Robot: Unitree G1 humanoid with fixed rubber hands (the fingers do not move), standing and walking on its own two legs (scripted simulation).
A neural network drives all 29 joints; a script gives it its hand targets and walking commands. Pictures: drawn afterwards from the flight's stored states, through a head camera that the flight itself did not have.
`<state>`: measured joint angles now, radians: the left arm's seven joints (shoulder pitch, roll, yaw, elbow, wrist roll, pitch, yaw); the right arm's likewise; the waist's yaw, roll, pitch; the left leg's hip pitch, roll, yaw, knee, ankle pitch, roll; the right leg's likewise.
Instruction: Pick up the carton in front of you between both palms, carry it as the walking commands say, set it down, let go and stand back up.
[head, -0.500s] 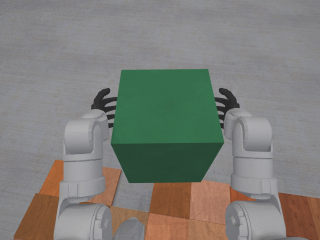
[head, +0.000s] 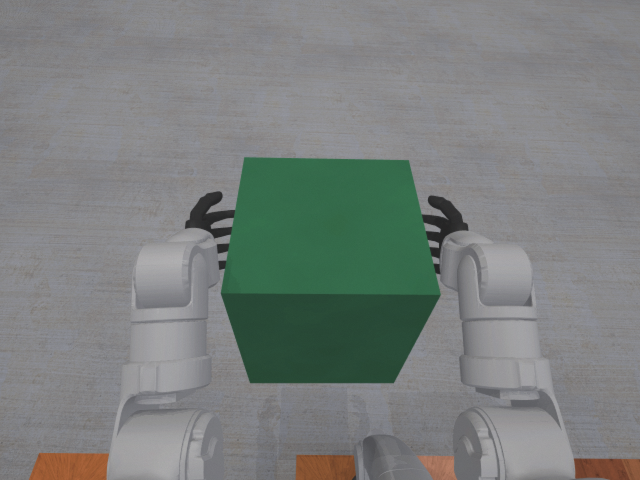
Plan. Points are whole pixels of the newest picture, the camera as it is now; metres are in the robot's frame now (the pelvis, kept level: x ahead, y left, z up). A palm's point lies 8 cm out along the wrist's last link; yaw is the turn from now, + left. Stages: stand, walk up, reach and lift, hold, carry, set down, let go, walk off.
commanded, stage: carry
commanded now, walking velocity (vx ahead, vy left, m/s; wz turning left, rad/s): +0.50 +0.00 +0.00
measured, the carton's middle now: (324, 278) +0.37 -0.02 +0.02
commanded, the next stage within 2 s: none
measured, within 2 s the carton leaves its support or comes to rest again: neither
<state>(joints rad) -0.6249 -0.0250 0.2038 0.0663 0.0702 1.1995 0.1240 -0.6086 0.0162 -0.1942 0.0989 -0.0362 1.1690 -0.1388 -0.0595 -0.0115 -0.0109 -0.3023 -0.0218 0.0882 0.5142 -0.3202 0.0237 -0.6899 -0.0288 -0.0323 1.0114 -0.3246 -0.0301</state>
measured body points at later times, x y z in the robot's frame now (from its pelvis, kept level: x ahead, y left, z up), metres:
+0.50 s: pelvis +0.33 +0.00 +0.00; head +0.36 +0.00 +0.44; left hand +0.68 +0.19 +0.11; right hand +0.71 -0.11 +0.11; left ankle +0.44 +0.13 -0.71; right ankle +0.26 -0.09 -0.74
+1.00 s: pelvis +0.63 +0.04 -0.04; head +0.69 +0.05 +0.41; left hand +1.01 +0.17 +0.05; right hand +0.99 -0.13 +0.05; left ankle +0.52 +0.11 -0.78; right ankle +0.79 -0.08 -0.74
